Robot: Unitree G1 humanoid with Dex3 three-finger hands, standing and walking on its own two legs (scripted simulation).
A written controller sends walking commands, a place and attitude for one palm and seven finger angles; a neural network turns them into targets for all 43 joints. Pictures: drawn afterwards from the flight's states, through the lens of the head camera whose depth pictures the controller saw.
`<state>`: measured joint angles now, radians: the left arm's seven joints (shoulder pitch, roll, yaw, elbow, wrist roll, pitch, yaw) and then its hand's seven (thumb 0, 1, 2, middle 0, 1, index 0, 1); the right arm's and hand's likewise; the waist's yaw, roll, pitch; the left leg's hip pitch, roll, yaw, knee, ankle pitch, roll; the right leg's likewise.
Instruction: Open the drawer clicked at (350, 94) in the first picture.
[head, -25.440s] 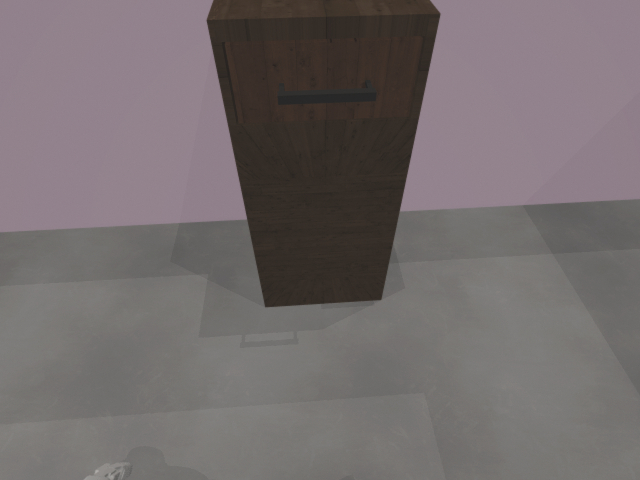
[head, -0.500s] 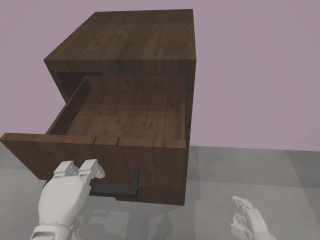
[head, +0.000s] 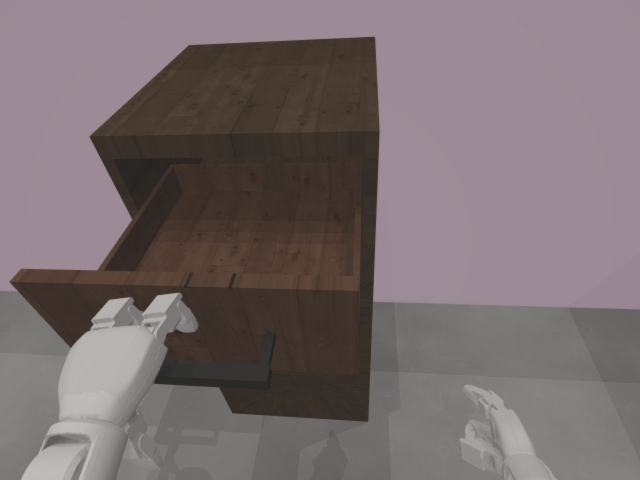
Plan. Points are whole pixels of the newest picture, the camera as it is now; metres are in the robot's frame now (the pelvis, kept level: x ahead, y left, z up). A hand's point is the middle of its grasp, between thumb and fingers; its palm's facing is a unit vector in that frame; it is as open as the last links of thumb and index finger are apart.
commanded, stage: lift the hand off the handle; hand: left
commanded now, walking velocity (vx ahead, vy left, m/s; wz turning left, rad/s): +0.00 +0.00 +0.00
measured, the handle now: (188, 356) +0.21 +0.20 +0.09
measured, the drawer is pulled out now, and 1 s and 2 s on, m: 0.25 0.25 0.25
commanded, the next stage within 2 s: draw the hand back to the body in 0.92 s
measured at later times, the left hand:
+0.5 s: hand (130, 340) +0.18 +0.21 +0.18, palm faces +0.21 -0.09 -0.97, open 13.6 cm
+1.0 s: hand (127, 283) +0.20 +0.21 +0.23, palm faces +0.28 -0.09 -0.96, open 13.9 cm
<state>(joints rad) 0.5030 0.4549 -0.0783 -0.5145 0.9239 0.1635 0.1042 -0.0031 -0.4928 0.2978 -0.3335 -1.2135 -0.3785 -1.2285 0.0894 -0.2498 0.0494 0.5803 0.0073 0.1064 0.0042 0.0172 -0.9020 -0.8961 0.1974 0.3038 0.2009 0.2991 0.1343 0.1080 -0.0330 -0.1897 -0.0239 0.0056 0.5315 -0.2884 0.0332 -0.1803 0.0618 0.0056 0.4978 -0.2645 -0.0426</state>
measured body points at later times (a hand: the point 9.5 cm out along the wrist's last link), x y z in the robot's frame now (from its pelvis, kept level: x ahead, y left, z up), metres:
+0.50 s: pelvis -0.01 -0.01 +0.00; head -0.04 -0.06 +0.45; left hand +0.16 +0.22 +0.23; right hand +0.25 -0.18 -0.07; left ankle +0.00 +0.10 -0.74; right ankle +0.01 -0.09 -0.74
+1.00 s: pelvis -0.02 -0.02 +0.00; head -0.04 -0.08 +0.44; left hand +0.18 +0.21 +0.28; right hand +0.24 -0.19 -0.08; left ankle +0.00 +0.10 -0.74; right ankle +0.01 -0.09 -0.74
